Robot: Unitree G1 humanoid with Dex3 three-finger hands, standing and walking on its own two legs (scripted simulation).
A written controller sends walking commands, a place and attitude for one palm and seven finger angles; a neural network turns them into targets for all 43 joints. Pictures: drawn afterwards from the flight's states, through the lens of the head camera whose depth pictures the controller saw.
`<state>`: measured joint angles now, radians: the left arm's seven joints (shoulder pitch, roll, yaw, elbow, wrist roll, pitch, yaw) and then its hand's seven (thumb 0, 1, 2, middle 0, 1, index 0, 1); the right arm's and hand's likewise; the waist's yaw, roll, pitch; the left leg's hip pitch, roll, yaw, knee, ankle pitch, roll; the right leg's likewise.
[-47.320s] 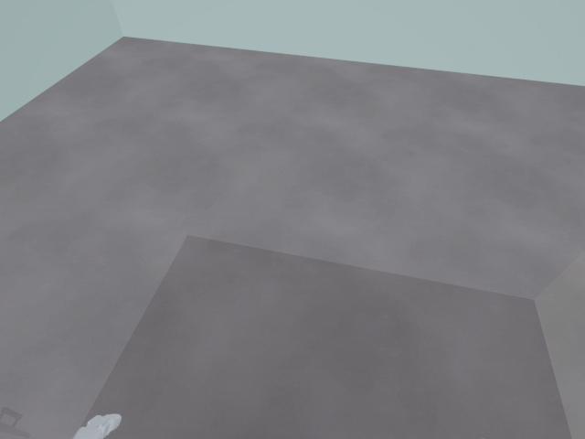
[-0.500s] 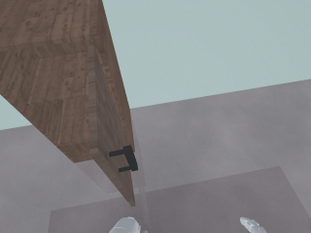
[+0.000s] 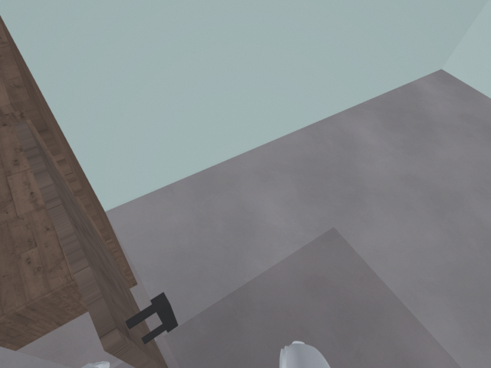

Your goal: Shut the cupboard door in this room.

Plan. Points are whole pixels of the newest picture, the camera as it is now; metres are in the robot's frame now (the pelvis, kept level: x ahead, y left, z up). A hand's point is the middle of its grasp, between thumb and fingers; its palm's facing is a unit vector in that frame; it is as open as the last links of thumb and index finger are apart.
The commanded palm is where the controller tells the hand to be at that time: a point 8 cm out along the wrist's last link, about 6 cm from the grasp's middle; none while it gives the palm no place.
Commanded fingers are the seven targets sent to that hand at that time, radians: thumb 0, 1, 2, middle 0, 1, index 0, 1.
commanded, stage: walk to a spot facing it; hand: left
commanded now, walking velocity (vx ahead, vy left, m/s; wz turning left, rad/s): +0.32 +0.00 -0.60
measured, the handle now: (154, 322) +0.19 +0.16 -0.06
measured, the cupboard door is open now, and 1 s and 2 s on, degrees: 92 100 100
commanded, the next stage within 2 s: none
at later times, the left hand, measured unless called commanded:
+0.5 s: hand out of the picture +0.06 +0.10 -0.18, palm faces -0.03 -0.96 -0.26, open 7.4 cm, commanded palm none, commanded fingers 0.00 0.90 0.90 -0.20 -0.30 -0.20 -0.30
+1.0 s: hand out of the picture +0.15 +0.04 -0.17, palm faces -0.12 -0.99 -0.12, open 7.4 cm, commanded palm none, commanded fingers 0.00 0.90 0.90 -0.20 -0.30 -0.20 -0.30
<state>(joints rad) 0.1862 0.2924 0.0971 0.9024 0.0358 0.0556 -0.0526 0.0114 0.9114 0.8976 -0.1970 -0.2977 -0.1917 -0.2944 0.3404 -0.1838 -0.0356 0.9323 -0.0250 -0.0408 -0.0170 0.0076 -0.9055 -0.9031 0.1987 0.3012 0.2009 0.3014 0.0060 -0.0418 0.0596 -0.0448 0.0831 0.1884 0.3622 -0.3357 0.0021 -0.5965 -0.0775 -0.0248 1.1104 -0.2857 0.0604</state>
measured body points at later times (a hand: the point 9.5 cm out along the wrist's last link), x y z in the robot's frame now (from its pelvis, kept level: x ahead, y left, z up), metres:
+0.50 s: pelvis +0.08 -0.11 -0.02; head +0.16 -0.12 +0.42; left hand +0.06 +0.15 -0.16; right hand +0.22 -0.37 -0.16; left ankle +0.04 +0.05 -0.66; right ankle +0.16 -0.15 -0.74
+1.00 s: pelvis +0.14 -0.12 +0.00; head +0.15 -0.12 +0.45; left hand +0.15 +0.09 -0.16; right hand +0.04 -0.34 -0.15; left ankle +0.08 -0.02 -0.74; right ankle +0.15 -0.19 -0.71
